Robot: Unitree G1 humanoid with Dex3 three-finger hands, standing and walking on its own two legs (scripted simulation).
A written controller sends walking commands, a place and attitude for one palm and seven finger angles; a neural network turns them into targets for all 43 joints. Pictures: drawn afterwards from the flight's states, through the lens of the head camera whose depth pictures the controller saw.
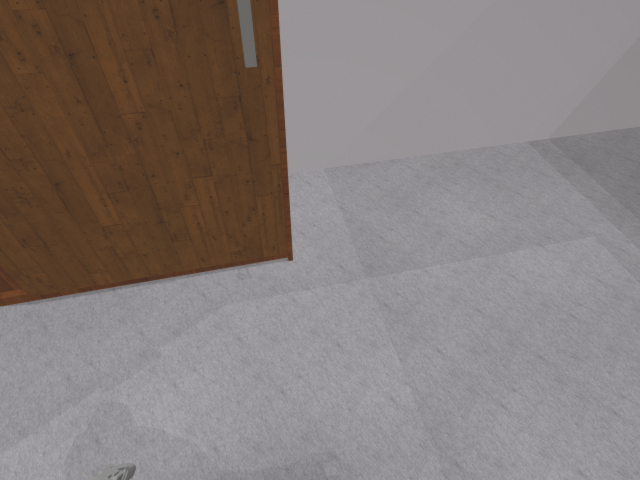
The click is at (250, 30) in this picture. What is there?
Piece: wardrobe's sliding door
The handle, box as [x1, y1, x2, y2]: [237, 0, 256, 67]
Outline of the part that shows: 237,0 245,65 246,67 256,66 249,0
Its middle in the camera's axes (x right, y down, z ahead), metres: -0.17 -0.53 +0.84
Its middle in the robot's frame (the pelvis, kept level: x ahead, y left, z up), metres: +1.00 +0.24 +0.21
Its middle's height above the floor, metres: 0.98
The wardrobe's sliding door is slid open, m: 0.00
